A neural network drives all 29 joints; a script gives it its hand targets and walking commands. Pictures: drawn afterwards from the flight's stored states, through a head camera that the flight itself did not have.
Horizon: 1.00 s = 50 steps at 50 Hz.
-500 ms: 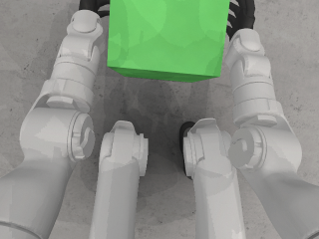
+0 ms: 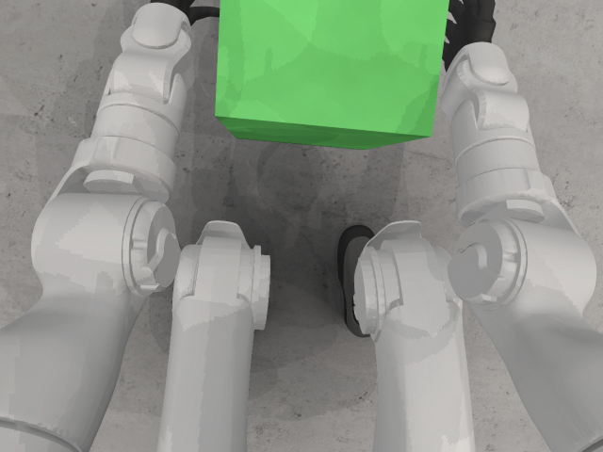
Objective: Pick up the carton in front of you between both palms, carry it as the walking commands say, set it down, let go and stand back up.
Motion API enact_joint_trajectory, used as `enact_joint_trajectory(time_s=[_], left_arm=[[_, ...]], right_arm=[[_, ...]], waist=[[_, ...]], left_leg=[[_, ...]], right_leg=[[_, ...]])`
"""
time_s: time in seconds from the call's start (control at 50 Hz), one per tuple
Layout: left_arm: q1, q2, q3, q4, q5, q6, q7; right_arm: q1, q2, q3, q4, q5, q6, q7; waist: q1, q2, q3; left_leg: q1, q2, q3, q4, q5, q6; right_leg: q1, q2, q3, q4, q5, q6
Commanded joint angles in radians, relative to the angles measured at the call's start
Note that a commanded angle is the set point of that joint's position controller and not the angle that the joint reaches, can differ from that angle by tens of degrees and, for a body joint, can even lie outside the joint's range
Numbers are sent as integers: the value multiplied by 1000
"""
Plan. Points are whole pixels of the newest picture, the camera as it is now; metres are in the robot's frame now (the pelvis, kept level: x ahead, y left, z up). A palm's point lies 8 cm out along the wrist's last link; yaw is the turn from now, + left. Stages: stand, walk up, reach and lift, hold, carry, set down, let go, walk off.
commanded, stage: set down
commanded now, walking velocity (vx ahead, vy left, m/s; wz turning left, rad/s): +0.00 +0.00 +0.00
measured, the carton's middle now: (317, 56) +0.51 -0.02 -0.24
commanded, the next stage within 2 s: let go in 1.54 s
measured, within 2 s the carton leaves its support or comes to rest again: rests again in 0.22 s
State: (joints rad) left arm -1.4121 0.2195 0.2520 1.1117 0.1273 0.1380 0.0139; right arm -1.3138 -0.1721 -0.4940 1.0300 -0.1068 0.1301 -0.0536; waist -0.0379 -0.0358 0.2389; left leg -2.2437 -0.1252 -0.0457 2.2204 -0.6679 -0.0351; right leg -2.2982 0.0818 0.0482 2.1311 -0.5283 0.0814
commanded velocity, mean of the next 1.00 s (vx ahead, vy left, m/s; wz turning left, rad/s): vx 0.00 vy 0.00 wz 0.00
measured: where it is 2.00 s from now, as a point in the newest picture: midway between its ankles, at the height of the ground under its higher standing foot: (293, 311)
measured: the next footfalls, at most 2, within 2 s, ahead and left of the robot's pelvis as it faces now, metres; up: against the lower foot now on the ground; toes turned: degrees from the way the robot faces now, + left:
none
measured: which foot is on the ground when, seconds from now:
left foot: down 0.00-1.00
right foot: down 0.00-1.00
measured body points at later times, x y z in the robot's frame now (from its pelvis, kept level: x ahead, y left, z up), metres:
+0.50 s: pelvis -0.01 +0.00 -0.01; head +0.36 +0.02 +0.24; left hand +0.55 +0.19 -0.20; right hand +0.52 -0.21 -0.19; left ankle +0.08 +0.11 -0.34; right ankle +0.12 -0.13 -0.34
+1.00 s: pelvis +0.00 -0.01 +0.09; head +0.33 +0.00 +0.39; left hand +0.56 +0.18 -0.03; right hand +0.52 -0.20 -0.03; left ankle +0.08 +0.11 -0.34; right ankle +0.12 -0.13 -0.34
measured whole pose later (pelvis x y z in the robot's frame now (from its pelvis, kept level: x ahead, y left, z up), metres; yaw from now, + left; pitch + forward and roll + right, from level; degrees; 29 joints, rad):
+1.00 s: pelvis +0.00 -0.01 +0.09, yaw +1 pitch +45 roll -1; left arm -1.29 0.39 0.14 1.03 -0.09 0.12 0.03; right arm -1.14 -0.20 -0.28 0.85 0.11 0.12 -0.15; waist -0.06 0.00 0.02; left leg -2.10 -0.05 -0.03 1.89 -0.58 -0.01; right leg -2.14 0.03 0.02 1.82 -0.47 0.03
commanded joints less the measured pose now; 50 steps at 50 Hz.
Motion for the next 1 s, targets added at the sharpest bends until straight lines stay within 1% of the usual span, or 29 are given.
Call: enact_joint_trajectory(time_s=[0.0,0.08,0.12,0.14,0.16,0.18,0.2,0.22,0.24,0.28,0.34,0.4,0.44,0.5,0.56,0.6,0.64,0.7,0.74,0.82,0.9,0.98], left_arm=[[-333,-602,-155,-13,-2,-10,-170],[-313,-501,-129,-2,21,-17,-160],[-295,-396,-111,1,22,-28,-139],[-278,-307,-97,2,18,-37,-120],[-249,-176,-73,3,15,-47,-89],[-209,7,-48,2,8,-59,-42],[-195,142,-48,-5,-18,-74,-2],[-195,254,-52,-11,-53,-87,30],[-223,276,-76,-12,-94,-94,43],[-266,283,-141,-29,-177,-112,49],[-311,253,-244,-68,-286,-131,38],[-319,268,-297,-95,-353,-134,33],[-303,297,-299,-103,-369,-130,39],[-263,330,-265,-127,-356,-117,52],[-243,340,-229,-202,-331,-93,64],[-237,341,-208,-263,-315,-69,69],[-222,337,-185,-263,-298,-40,69],[-191,303,-160,-204,-279,-21,57],[-167,282,-147,-167,-268,-25,47],[-138,272,-119,-127,-242,-39,32],[-124,282,-98,-148,-218,-42,25],[-113,291,-89,-220,-209,-29,15]], right_arm=[[-416,665,220,3,20,-1,193],[-371,574,175,24,0,-9,177],[-338,475,145,38,0,-22,155],[-310,390,122,49,2,-33,135],[-270,256,89,62,4,-49,104],[-215,73,63,63,11,-71,57],[-193,-58,70,62,39,-92,17],[-183,-159,80,68,71,-111,-18],[-200,-191,94,79,109,-125,-38],[-222,-214,138,82,174,-150,-53],[-248,-198,222,72,262,-171,-49],[-241,-199,280,45,328,-174,-47],[-225,-212,300,13,357,-169,-54],[-192,-225,310,-52,375,-152,-68],[-164,-233,311,-150,373,-125,-87],[-154,-240,296,-226,351,-100,-103],[-141,-241,269,-263,316,-70,-114],[-113,-203,236,-253,268,-45,-119],[-95,-173,228,-239,247,-44,-115],[-72,-141,216,-227,222,-47,-102],[-44,-130,210,-250,213,-40,-94],[-15,-133,207,-313,211,-23,-93]], waist=[[39,86,-704],[36,90,-679],[30,94,-687],[25,95,-698],[22,96,-711],[17,96,-727],[15,93,-748],[12,91,-768],[5,97,-790],[-17,112,-837],[-43,125,-903],[-49,132,-1007],[-41,135,-1093],[-24,138,-1219],[-13,138,-1359],[-21,132,-1426],[-31,122,-1391],[-44,99,-1233],[-44,90,-1165],[-36,81,-1145],[-31,89,-1214],[-33,107,-1322]], left_leg=[[206,1,29,-247,277,58],[214,16,27,-246,256,50],[230,27,29,-246,250,40],[244,36,29,-246,249,33],[261,45,30,-246,249,24],[280,54,33,-247,247,15],[305,60,31,-246,254,11],[318,67,27,-245,261,7],[325,73,19,-240,276,6],[342,84,3,-224,320,5],[373,97,-9,-202,395,7],[440,106,-6,-188,439,6],[492,108,6,-185,451,5],[559,104,32,-197,440,9],[640,91,60,-228,409,15],[684,80,75,-261,377,20],[667,71,81,-300,322,25],[573,68,76,-357,255,29],[527,69,73,-387,249,30],[504,65,76,-447,266,27],[554,59,84,-507,293,25],[658,52,91,-568,339,22]], right_leg=[[378,52,-90,-76,238,-59],[385,40,-93,-75,216,-49],[404,31,-97,-74,214,-40],[420,25,-99,-74,216,-34],[437,16,-101,-73,219,-27],[458,4,-101,-74,223,-20],[480,-7,-98,-73,232,-15],[498,-18,-97,-72,248,-13],[502,-26,-94,-69,269,-15],[505,-38,-87,-55,326,-25],[527,-55,-79,-39,403,-39],[572,-66,-84,-35,441,-43],[622,-64,-87,-38,454,-43],[703,-52,-96,-56,447,-40],[778,-40,-115,-95,417,-40],[813,-32,-132,-134,386,-42],[806,-27,-141,-179,333,-45],[742,-26,-139,-240,265,-41],[717,-26,-133,-272,257,-38],[727,-22,-126,-329,278,-33],[777,-16,-126,-389,306,-31],[842,-10,-132,-454,340,-30]])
